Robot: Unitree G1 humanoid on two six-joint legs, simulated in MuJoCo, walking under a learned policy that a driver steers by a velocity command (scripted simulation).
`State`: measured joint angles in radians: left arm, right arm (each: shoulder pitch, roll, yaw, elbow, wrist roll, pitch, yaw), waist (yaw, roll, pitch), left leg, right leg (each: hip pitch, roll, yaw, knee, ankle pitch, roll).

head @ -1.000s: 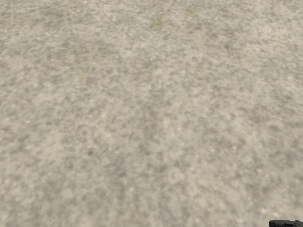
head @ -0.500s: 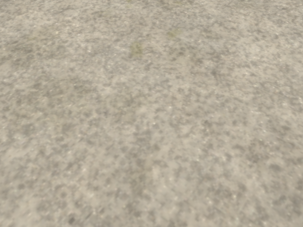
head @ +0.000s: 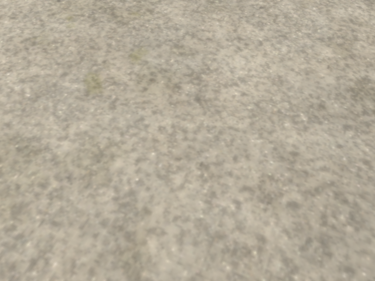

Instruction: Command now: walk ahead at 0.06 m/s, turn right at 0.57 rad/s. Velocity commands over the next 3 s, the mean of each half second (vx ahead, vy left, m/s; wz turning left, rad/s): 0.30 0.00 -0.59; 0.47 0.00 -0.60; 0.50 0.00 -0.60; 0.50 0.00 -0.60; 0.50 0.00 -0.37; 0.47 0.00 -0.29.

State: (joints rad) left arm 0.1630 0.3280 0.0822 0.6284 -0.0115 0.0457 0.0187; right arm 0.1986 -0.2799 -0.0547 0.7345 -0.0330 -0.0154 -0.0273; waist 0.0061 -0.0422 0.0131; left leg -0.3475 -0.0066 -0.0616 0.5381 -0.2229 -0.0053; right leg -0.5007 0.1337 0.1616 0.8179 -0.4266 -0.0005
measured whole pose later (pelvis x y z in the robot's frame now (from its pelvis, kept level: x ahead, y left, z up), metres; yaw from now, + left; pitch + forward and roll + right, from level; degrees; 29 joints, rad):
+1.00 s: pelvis +0.36 -0.14 +0.00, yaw -36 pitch +1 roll +2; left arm 0.31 0.32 0.07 0.68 -0.03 -0.01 0.01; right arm 0.18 -0.27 -0.06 0.73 -0.01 -0.10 0.02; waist 0.00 -0.05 0.04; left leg -0.27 -0.03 0.07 0.43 -0.17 0.03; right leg -0.49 -0.04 0.07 1.19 -0.36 -0.01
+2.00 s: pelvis +0.73 -0.58 +0.01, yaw -71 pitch +1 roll +2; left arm 0.30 0.32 0.07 0.67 -0.03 -0.01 0.01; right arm 0.22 -0.27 -0.06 0.75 -0.01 -0.09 0.01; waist -0.01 -0.05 0.03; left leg -0.24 -0.03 0.07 0.43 -0.20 0.02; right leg -0.52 -0.03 0.07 1.18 -0.35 -0.01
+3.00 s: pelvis +0.84 -1.13 +0.00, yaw -90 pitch +1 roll +1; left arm 0.30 0.31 0.07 0.78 -0.03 -0.03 0.02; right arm 0.17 -0.26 -0.04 0.80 -0.02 -0.09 0.02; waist 0.00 -0.04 0.06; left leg -0.31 0.00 0.09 0.45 -0.17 0.03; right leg -0.47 -0.03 0.06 1.16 -0.41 0.01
